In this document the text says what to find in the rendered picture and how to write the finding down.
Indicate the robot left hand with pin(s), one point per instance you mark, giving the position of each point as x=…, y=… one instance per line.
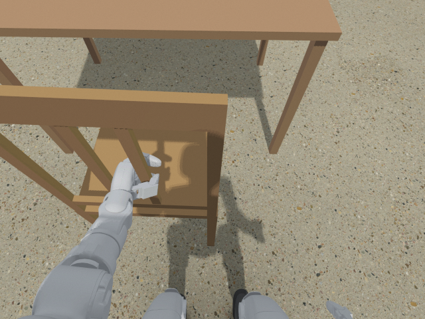
x=125, y=178

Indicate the left robot shin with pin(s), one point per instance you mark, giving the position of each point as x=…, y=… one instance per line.
x=171, y=290

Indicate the table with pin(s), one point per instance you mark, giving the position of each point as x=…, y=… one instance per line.
x=284, y=20

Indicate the robot right hand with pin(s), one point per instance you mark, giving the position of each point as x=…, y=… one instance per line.
x=338, y=311

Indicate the chair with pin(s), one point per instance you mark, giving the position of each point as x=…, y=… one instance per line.
x=185, y=130

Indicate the robot right thigh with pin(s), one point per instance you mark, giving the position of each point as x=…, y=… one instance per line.
x=260, y=307

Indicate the robot left upper arm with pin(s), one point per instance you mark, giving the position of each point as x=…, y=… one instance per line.
x=73, y=292

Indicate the left robot forearm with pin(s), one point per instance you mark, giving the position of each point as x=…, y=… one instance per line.
x=103, y=243

